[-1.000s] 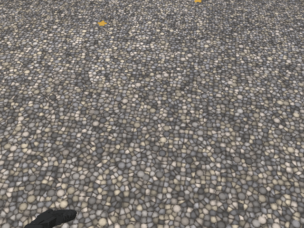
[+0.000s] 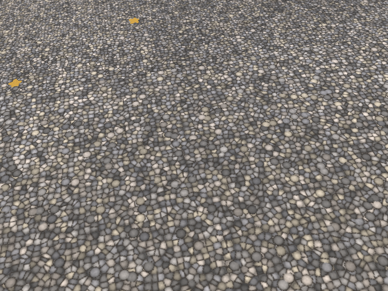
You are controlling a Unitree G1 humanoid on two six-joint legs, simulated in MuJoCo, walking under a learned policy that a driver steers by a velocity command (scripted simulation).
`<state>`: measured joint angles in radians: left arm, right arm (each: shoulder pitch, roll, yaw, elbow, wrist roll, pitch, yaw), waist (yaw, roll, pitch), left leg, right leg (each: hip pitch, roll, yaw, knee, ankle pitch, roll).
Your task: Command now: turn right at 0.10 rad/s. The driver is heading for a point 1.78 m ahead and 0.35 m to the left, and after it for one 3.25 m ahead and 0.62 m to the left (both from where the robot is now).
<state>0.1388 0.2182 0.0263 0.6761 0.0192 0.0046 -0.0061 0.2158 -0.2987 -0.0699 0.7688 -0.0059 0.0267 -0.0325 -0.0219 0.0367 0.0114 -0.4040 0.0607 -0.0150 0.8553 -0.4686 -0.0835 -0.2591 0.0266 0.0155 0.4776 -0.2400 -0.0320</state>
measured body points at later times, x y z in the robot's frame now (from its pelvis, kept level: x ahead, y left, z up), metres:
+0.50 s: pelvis -0.01 +0.02 -0.01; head +0.00 +0.02 +0.44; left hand +0.09 +0.28 -0.13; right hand +0.09 -0.23 -0.13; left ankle -0.01 +0.15 -0.74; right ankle +0.01 -0.11 -0.74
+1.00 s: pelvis +0.08 +0.00 +0.00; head +0.09 -0.01 +0.45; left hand +0.05 +0.26 -0.13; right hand +0.18 -0.27 -0.13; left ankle +0.05 +0.13 -0.66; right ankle +0.01 -0.10 -0.74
